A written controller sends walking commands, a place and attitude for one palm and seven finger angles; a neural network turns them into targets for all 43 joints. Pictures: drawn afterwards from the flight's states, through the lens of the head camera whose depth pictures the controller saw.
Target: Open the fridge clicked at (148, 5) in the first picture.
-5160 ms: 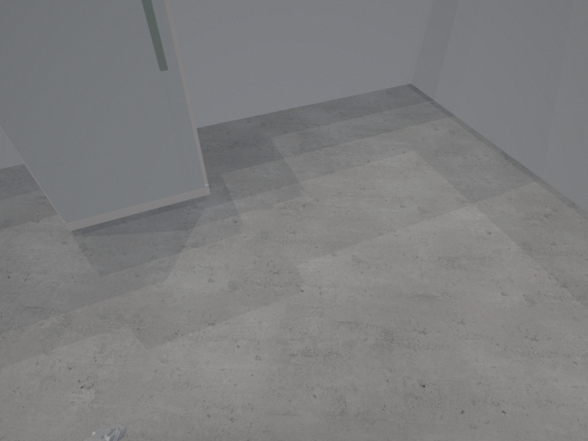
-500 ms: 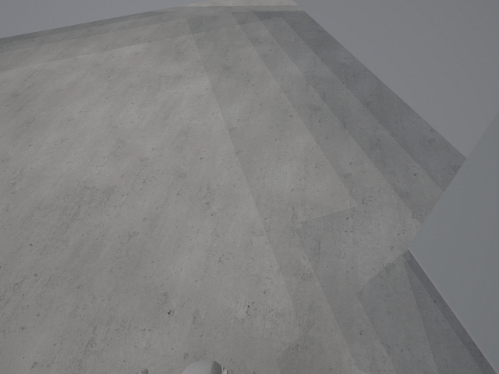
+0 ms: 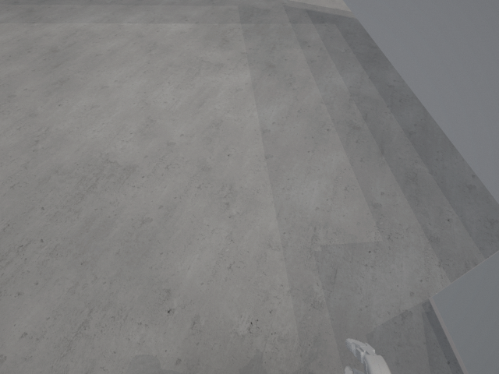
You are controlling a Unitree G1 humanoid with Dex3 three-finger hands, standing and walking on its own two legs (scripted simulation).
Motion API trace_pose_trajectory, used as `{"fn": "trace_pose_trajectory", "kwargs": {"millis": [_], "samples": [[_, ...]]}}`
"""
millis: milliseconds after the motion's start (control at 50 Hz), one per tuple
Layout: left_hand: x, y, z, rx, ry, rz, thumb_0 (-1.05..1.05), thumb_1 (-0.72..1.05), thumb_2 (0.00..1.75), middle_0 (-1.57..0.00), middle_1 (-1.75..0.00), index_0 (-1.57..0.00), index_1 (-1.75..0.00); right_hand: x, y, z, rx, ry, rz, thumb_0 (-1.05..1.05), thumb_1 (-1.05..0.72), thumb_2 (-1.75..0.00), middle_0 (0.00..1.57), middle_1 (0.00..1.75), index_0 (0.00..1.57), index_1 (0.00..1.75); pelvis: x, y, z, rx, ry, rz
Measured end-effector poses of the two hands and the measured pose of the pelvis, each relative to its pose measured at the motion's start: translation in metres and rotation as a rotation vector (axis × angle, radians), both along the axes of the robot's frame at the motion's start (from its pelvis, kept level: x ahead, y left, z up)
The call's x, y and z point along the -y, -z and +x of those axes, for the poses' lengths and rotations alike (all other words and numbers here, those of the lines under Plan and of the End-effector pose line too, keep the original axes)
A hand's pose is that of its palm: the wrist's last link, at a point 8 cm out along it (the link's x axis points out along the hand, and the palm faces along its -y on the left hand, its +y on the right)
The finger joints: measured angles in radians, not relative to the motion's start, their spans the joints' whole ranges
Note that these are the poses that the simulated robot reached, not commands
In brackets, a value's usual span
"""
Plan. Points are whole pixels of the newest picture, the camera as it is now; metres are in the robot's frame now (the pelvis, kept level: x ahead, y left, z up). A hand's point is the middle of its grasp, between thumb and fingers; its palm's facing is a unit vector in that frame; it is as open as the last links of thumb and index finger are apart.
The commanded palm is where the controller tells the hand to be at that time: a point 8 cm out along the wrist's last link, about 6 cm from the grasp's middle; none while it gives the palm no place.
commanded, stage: turn to face it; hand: right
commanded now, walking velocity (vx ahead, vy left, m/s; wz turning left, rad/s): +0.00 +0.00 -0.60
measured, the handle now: out of the picture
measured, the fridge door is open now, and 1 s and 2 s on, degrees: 0 0 0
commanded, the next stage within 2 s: none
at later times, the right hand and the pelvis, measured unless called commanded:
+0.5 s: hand out of the picture +0.01 -0.30 -0.16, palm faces +0.31 +0.92 -0.25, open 7.4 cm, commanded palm none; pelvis +0.00 -0.06 +0.01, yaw -16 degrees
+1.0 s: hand out of the picture -0.05 -0.20 -0.14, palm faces +0.56 +0.77 -0.29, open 7.4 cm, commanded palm none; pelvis +0.00 +0.02 +0.01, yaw -36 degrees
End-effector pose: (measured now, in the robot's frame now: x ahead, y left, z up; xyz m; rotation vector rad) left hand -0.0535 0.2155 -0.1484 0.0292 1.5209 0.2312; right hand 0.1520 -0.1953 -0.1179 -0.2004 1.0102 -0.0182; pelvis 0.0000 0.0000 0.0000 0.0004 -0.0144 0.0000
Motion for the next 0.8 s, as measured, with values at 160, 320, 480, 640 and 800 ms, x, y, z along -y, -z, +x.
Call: {"fn": "trace_pose_trajectory", "kwargs": {"millis": [160, 320, 480, 640, 800], "samples": [[0.005, -0.01, 0.097, 0.187, 0.173, 0.068, 0.0, 0.91, 0.9, -0.2, -0.3, -0.19, -0.3, 0.05, 0.027, -0.057, -0.092, 0.181, 0.027, 0.0, -0.9, -0.9, 0.21, 0.3, 0.2, 0.3, 0.024, 0.007, 0.0, 0.006, 0.103, 0.028], [0.022, -0.03, 0.148, 0.268, 0.33, 0.157, 0.0, 0.91, 0.9, -0.2, -0.3, -0.2, -0.3, 0.123, 0.043, -0.126, -0.234, 0.342, -0.019, 0.0, -0.91, -0.9, 0.2, 0.3, 0.2, 0.3, 0.051, 0.009, -0.004, -0.024, 0.181, 0.051], [0.04, -0.047, 0.17, 0.272, 0.422, 0.138, 0.0, 0.91, 0.9, -0.2, -0.3, -0.2, -0.3, 0.144, 0.016, -0.162, -0.246, 0.438, -0.047, 0.0, -0.91, -0.9, 0.2, 0.3, 0.19, 0.3, 0.059, -0.01, -0.003, -0.04, 0.263, 0.062], [0.041, -0.042, 0.189, 0.286, 0.502, 0.092, 0.0, 0.91, 0.9, -0.2, -0.3, -0.2, -0.3, 0.129, 0.007, -0.164, -0.177, 0.511, -0.042, 0.01, -0.91, -0.9, 0.2, 0.3, 0.19, 0.3, 0.045, -0.011, -0.004, -0.031, 0.368, 0.052], [0.017, -0.022, 0.208, 0.274, 0.577, 0.041, 0.0, 0.91, 0.9, -0.21, -0.3, -0.2, -0.3, 0.088, -0.005, -0.166, -0.09, 0.582, -0.062, 0.0, -0.9, -0.9, 0.2, 0.3, 0.2, 0.3, 0.01, -0.004, -0.006, -0.032, 0.476, 0.03]]}}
